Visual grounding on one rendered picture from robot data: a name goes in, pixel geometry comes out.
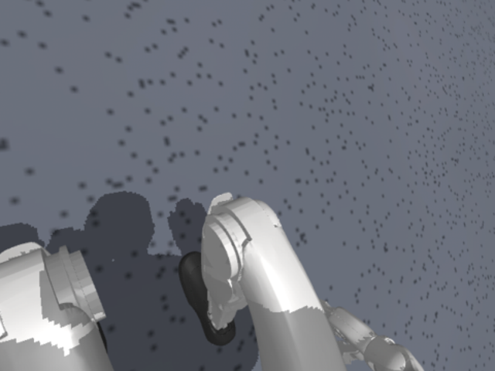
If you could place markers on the right robot hand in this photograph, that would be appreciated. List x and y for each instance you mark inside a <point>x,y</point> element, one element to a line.
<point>351,329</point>

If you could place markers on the right robot foot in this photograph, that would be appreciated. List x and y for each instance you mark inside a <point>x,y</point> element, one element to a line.
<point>195,290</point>

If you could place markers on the right robot arm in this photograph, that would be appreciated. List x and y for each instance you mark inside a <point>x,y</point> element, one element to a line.
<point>382,354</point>

